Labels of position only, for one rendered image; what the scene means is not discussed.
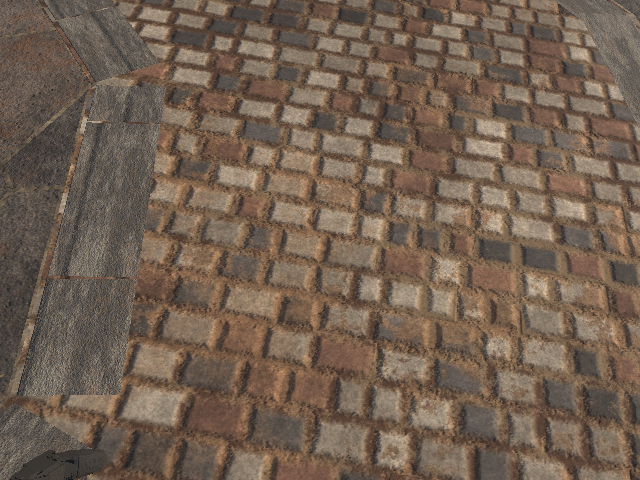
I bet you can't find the left robot hand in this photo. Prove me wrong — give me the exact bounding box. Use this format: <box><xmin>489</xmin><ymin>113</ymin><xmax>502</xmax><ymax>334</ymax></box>
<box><xmin>9</xmin><ymin>449</ymin><xmax>107</xmax><ymax>480</ymax></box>

